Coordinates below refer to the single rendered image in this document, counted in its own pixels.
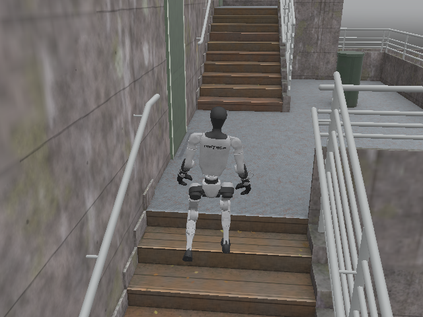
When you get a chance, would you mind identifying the robot right upper arm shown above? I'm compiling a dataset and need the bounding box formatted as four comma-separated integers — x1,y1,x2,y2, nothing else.
230,136,245,174

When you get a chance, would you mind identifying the robot right forearm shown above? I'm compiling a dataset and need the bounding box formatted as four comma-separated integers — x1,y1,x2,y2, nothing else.
238,164,250,186

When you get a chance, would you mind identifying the left robot shin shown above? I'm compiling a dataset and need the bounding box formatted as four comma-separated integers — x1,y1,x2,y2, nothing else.
186,210,196,250

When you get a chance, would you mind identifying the robot left upper arm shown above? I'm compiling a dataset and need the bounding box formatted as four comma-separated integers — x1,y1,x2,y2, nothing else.
184,133,202,168

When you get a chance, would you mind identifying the robot torso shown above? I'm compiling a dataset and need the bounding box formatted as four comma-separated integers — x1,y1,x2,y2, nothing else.
199,133,231,198

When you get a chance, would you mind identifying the right robot hand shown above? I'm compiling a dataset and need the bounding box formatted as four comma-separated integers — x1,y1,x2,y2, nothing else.
235,183,251,195

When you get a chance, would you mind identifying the robot left forearm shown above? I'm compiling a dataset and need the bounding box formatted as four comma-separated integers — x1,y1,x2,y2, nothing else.
178,159,190,178

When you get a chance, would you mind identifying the left robot hand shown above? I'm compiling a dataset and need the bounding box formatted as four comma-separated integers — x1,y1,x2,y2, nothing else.
177,174,192,186

